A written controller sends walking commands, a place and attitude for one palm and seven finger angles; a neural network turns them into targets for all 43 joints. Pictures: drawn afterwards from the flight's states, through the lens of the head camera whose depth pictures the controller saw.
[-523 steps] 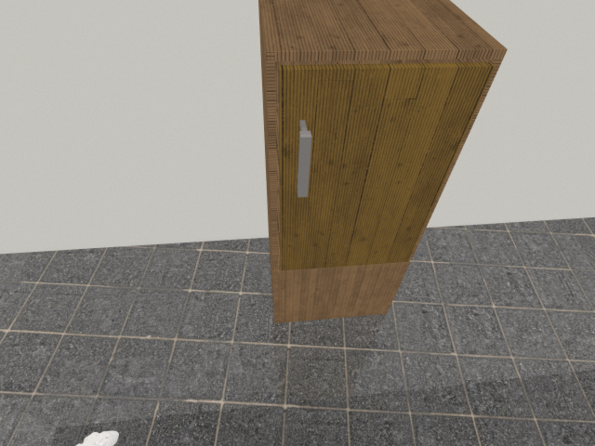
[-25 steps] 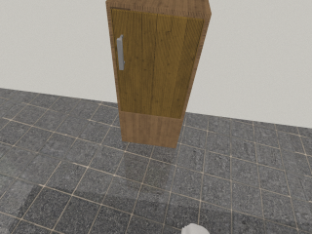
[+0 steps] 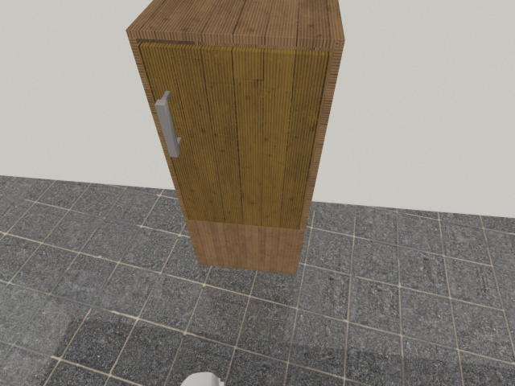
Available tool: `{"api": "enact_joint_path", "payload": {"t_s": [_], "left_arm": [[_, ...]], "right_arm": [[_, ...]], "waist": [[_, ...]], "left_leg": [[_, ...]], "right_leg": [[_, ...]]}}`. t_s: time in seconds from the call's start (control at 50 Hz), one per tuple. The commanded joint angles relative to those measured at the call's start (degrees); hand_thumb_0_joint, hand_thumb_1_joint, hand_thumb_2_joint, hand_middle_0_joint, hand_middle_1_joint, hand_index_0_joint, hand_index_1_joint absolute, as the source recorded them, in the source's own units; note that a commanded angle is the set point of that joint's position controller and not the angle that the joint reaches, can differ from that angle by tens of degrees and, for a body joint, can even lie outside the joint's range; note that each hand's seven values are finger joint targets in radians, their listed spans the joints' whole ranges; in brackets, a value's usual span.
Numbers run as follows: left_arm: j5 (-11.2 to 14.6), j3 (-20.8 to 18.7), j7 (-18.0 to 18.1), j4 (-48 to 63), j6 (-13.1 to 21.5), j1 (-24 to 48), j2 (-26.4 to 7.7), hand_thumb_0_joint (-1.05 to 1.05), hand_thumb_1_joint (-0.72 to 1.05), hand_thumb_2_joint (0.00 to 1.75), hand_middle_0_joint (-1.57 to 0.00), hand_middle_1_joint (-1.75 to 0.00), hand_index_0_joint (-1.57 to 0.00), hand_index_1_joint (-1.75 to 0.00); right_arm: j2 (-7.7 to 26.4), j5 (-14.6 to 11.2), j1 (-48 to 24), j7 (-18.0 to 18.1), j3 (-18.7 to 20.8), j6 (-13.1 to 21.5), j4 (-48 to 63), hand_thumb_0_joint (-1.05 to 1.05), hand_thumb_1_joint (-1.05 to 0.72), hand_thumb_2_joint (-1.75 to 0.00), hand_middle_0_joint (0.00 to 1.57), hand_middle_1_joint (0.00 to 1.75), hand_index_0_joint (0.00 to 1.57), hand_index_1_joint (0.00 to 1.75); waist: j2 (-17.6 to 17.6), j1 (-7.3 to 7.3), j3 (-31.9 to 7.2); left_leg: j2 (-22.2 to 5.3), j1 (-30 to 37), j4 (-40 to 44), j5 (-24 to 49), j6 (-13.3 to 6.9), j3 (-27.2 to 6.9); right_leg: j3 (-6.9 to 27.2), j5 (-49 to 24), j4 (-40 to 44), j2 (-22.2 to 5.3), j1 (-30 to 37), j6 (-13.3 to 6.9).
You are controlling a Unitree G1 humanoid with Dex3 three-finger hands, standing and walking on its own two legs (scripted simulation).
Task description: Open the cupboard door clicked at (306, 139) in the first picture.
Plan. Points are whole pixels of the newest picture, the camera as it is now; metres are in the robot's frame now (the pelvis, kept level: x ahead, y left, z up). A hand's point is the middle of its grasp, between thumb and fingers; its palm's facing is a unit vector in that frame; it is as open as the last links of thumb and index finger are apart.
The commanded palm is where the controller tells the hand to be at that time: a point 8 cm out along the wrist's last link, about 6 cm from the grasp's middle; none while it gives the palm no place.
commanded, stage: come to a stop and stand still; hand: left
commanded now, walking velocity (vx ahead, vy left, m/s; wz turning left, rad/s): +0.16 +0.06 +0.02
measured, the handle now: (170, 125) +0.65 +0.22 +0.03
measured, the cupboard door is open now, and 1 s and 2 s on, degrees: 0 0 0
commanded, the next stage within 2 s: none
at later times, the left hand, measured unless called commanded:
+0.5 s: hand out of the picture +0.09 +0.22 -0.17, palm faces +0.02 -0.97 -0.26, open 7.4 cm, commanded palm none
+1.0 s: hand out of the picture +0.04 +0.21 -0.18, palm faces +0.00 -0.97 -0.23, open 7.4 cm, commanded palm none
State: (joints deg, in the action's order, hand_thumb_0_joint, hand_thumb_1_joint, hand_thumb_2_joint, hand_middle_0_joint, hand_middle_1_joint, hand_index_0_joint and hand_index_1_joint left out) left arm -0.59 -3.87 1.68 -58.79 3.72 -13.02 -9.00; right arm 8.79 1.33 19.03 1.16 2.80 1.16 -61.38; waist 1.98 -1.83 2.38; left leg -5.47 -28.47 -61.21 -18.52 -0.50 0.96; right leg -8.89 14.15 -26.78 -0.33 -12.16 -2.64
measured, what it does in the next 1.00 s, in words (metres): steps on the spot: left foot, then right foot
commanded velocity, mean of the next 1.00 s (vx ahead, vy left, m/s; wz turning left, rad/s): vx -0.07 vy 0.01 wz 0.00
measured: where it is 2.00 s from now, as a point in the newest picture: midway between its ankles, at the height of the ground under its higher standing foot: outside the picture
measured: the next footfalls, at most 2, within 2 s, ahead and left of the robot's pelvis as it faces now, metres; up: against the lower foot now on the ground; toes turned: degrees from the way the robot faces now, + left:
left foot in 0.16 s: +0.17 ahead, +0.16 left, +0.00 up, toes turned +4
right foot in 0.56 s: +0.06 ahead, -0.13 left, +0.00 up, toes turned -7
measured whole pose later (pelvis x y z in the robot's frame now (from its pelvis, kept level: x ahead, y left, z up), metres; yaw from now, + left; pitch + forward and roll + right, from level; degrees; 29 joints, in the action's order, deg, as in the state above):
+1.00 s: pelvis +0.02 +0.03 -0.01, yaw -2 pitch +1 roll -1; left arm -0.9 -1.7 2.4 -59.5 0.0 -15.9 -10.4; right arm 11.0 1.5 17.3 0.7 1.5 -0.9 -57.9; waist 0.0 0.3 2.8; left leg -0.6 -13.0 -33.9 -21.8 -0.8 2.5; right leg -2.5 16.0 -32.9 -4.5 -17.5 2.1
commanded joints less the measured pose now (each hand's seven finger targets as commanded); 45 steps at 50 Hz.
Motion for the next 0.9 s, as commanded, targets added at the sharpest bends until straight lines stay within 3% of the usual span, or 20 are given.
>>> {"api": "enact_joint_path", "payload": {"t_s": [0.0, 0.1, 0.12, 0.14, 0.16, 0.2, 0.24, 0.32, 0.46, 0.5, 0.52, 0.54, 0.56, 0.58, 0.6, 0.66, 0.76, 0.8, 0.86, 0.88], "left_arm": [[-0.6, -0.1, -0.7, 0.6, 0.7, -4.5, -5.5, 0.00, 0.90, 0.90, -0.20, -0.30, -0.20, -0.30], [-0.4, 0.6, 0.3, -0.6, -1.2, -4.8, -6.4, 0.00, 0.90, 0.90, -0.20, -0.30, -0.20, -0.30], [-0.4, 0.9, 0.5, -0.7, -1.6, -6.4, -5.4, 0.00, 0.90, 0.90, -0.20, -0.30, -0.20, -0.30], [0.3, 1.4, 0.9, -0.8, -2.2, -9.0, -4.3, 0.00, 0.90, 0.90, -0.20, -0.30, -0.20, -0.30], [0.5, 1.7, 1.3, -0.9, -2.9, -10.9, -3.7, 0.00, 0.90, 0.90, -0.20, -0.30, -0.20, -0.30], [0.3, 1.4, 1.5, -0.8, -4.4, -10.6, -5.0, 0.00, 0.90, 0.90, -0.20, -0.30, -0.20, -0.30], [-0.1, 0.6, 1.4, -0.3, -5.5, -8.7, -6.3, 0.00, 0.90, 0.90, -0.20, -0.30, -0.20, -0.30], [-0.2, -0.6, 0.4, 2.2, -6.4, -7.8, -6.5, 0.00, 0.90, 0.90, -0.20, -0.30, -0.20, -0.30], [-0.4, -0.5, -0.6, 4.2, -6.1, -9.8, -3.8, 0.00, 0.90, 0.90, -0.20, -0.30, -0.20, -0.30], [-1.1, -0.5, -0.3, 2.3, -5.0, -14.8, -5.6, 0.00, 0.90, 0.90, -0.20, -0.30, -0.20, -0.30], [-1.7, -0.5, -0.1, 3.1, -3.9, -12.2, -10.1, 0.00, 0.90, 0.90, -0.20, -0.30, -0.20, -0.30], [-1.4, -0.4, 0.1, 5.5, -4.1, -6.8, -13.1, 0.00, 0.90, 0.90, -0.20, -0.30, -0.20, -0.30], [-1.4, -0.3, 0.2, 7.0, -4.3, -2.9, -13.6, 0.00, 0.90, 0.90, -0.20, -0.30, -0.20, -0.30], [-1.5, -0.9, 0.2, 7.5, -4.2, -0.2, -13.7, 0.00, 0.90, 0.90, -0.20, -0.30, -0.20, -0.30], [-1.2, -1.1, 0.3, 7.2, -3.7, 1.0, -13.8, 0.00, 0.90, 0.90, -0.20, -0.30, -0.20, -0.30], [-1.1, -0.6, 0.0, 6.7, -3.2, 1.1, -11.1, 0.00, 0.90, 0.90, -0.20, -0.30, -0.20, -0.30], [-1.3, -1.3, 0.3, 3.8, -3.1, -6.8, -11.4, 0.00, 0.90, 0.90, -0.20, -0.30, -0.20, -0.30], [-1.2, -1.5, 0.5, 2.6, -3.1, -7.6, -11.6, 0.00, 0.90, 0.90, -0.20, -0.30, -0.20, -0.30], [-0.1, -0.9, 0.6, 2.0, -3.5, -4.4, -9.9, 0.00, 0.90, 0.90, -0.20, -0.30, -0.20, -0.30], [-0.3, 0.9, 2.9, 0.2, -2.4, -8.3, -9.7, 0.00, 0.90, 0.90, -0.20, -0.30, -0.20, -0.30]], "right_arm": [[-1.1, 0.0, 3.6, -1.3, -0.4, 0.0, 2.1, 0.00, -0.90, -0.90, 0.20, 0.30, 0.20, 0.30], [1.6, -0.4, -0.3, -0.4, -0.9, 1.1, 2.2, 0.00, -0.90, -0.90, 0.20, 0.30, 0.20, 0.30], [4.1, -0.4, 1.2, -0.2, -0.3, 1.6, 1.8, 0.00, -0.90, -0.90, 0.20, 0.30, 0.20, 0.30], [7.7, -0.4, 2.4, 0.2, 0.1, 1.9, 2.2, 0.00, -0.90, -0.90, 0.20, 0.30, 0.20, 0.30], [9.8, -0.7, 2.0, 0.7, 0.5, 1.3, 2.3, 0.00, -0.90, -0.90, 0.20, 0.30, 0.20, 0.30], [10.9, -0.5, -0.1, 2.0, 0.7, -0.1, 2.6, 0.00, -0.90, -0.90, 0.20, 0.30, 0.20, 0.30], [11.1, -0.2, -3.2, 2.6, 1.3, -1.2, 3.9, 0.00, -0.90, -0.90, 0.20, 0.30, 0.20, 0.30], [12.4, -0.1, -8.0, 2.5, 2.7, -2.0, 6.5, 0.00, -0.90, -0.90, 0.20, 0.30, 0.20, 0.30], [11.6, 0.5, -14.0, 1.0, 3.5, -2.5, 8.4, 0.00, -0.90, -0.90, 0.20, 0.30, 0.20, 0.30], [8.3, -0.2, -13.1, 0.3, 3.1, -3.2, 8.7, 0.00, -0.90, -0.90, 0.20, 0.30, 0.20, 0.30], [3.6, -0.8, -11.4, -0.2, 2.0, -3.6, 9.0, 0.00, -0.90, -0.90, 0.20, 0.30, 0.20, 0.30], [3.3, -0.7, -14.2, -0.7, 1.9, -4.0, 10.6, 0.00, -0.90, -0.90, 0.20, 0.30, 0.20, 0.30], [5.1, -0.5, -13.8, -1.1, 2.1, -4.3, 10.3, 0.00, -0.90, -0.90, 0.20, 0.30, 0.20, 0.30], [5.0, -0.2, -13.1, -1.5, 2.2, -4.5, 9.4, 0.00, -0.90, -0.90, 0.20, 0.30, 0.20, 0.30], [5.7, 0.0, -11.1, -1.4, 2.1, -4.5, 8.2, 0.00, -0.90, -0.90, 0.20, 0.30, 0.20, 0.30], [6.9, 0.2, -4.7, -1.7, 2.1, -3.3, 5.2, 0.00, -0.90, -0.90, 0.20, 0.30, 0.20, 0.30], [5.7, -0.2, -6.9, -1.4, 1.2, -2.0, 6.5, 0.00, -0.90, -0.90, 0.20, 0.30, 0.20, 0.30], [5.0, -0.5, -5.9, -0.8, 0.7, -1.5, 6.2, 0.00, -0.90, -0.90, 0.20, 0.30, 0.20, 0.30], [4.4, -0.9, 1.6, 0.0, 0.0, -0.6, 2.8, 0.00, -0.90, -0.90, 0.20, 0.30, 0.20, 0.30], [8.9, -0.5, -3.1, -0.1, 0.4, -0.5, 6.4, 0.00, -0.90, -0.90, 0.20, 0.30, 0.20, 0.30]], "waist": [[-9.0, 0.73, 1.4], [-9.8, 1.01, -3.1], [-3.5, 1.12, -5.6], [4.4, 1.32, -9.6], [9.1, 1.35, -9.3], [13.0, 1.00, -6.2], [11.0, 0.74, -2.3], [3.9, 1.33, -7.8], [11.5, 3.41, -7.8], [1.9, 5.44, -7.0], [-13.5, 4.37, -2.9], [-18.9, 4.64, 2.3], [-12.9, 3.47, 3.6], [-11.9, 2.65, 4.6], [-15.5, 2.03, 4.9], [-12.8, 1.11, 3.1], [-10.1, 5.72, 0.0], [-11.0, 5.81, -1.8], [-8.7, 2.54, -5.0], [-1.0, 3.14, -2.5]], "left_leg": [[-0.1, 5.6, 13.2, 5.4, 1.7, 2.9], [2.5, 15.9, 33.7, 16.7, 3.0, 2.6], [-0.6, 22.0, 35.9, 32.7, 2.5, 0.5], [-8.5, 28.7, 33.2, 56.5, -0.8, -5.6], [-14.6, 29.5, 34.0, 69.5, -5.5, -9.3], [-17.4, 25.9, 37.4, 76.6, -9.9, -10.5], [-17.4, 21.4, 37.5, 69.8, -10.8, -8.8], [-16.4, 24.5, 36.6, 54.5, -10.8, -6.8], [-12.1, 11.4, 39.7, 14.9, -7.1, -5.6], [-4.6, 3.4, 32.9, -3.6, -2.3, -1.8], [2.3, -0.6, 22.7, -10.9, 2.0, 1.6], [3.3, 0.4, 15.2, -12.9, 2.2, -0.6], [2.2, 3.6, 10.6, -10.1, 1.8, -3.4], [2.8, 2.8, 7.5, -6.5, 1.6, -3.5], [3.0, 1.0, 5.9, -3.8, 1.4, -4.1], [3.3, 2.5, 5.9, 0.9, 2.1, -1.4], [3.7, 1.9, 18.8, -5.0, 2.5, 0.1], [4.1, 5.5, 26.8, -6.5, 2.2, 0.4], [4.4, 21.2, 42.8, 7.2, 1.5, 0.3], [0.9, 16.6, 30.1, 4.5, 1.9, 1.5]], "right_leg": [[8.2, -16.3, 13.5, -13.3, -6.2, -6.1], [6.3, -29.4, 0.8, -10.5, 1.3, -2.2], [5.8, -22.7, -4.6, -8.2, -0.4, 0.1], [4.6, -10.0, -7.2, -5.7, -4.2, 2.9], [4.5, 8.6, -10.9, -3.6, -5.4, 4.1], [7.5, 22.6, -25.1, -2.5, -7.7, 4.8], [10.5, 21.4, -33.5, -2.9, -10.7, 4.5], [10.7, 16.7, -39.4, -1.6, -15.2, 5.2], [5.6, 9.9, -15.6, -2.1, -1.8, 4.2], [5.8, 1.2, 0.6, -2.9, 6.9, 4.2], [21.1, 11.0, 11.6, -13.3, 0.8, 0.8], [31.2, 19.6, 18.7, -21.3, -11.1, -3.5], [30.5, 29.4, 21.5, -22.2, -18.1, -5.3], [30.0, 29.0, 21.4, -19.8, -19.5, -4.0], [29.3, 25.3, 20.4, -18.2, -16.4, -3.0], [20.5, 11.9, 15.9, -14.9, -9.2, -2.1], [22.0, 0.4, 12.7, -17.5, 5.2, -5.8], [21.8, -10.9, 9.4, -18.1, 7.5, -6.7], [15.8, -15.3, 1.9, -12.5, 1.7, -2.4], [12.9, -20.3, -1.8, -10.0, 1.6, 0.2]]}}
